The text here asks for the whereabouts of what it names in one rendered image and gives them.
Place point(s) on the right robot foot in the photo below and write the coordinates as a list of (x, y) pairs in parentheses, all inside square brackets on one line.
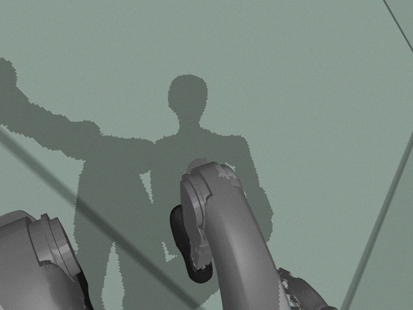
[(183, 244)]

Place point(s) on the right robot hand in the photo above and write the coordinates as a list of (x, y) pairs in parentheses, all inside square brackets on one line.
[(300, 293)]

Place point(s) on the left robot foot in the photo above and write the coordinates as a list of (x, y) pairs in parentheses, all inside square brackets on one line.
[(84, 286)]

